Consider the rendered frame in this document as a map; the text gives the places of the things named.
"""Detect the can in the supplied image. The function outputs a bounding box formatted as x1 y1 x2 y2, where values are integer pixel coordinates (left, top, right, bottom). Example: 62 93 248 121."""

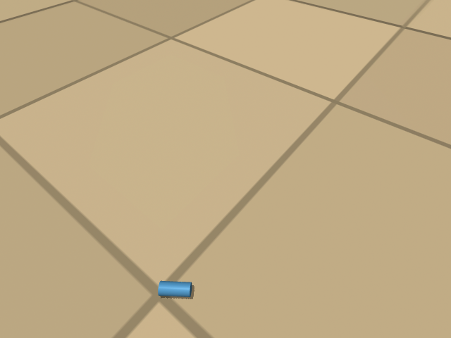
158 281 192 297

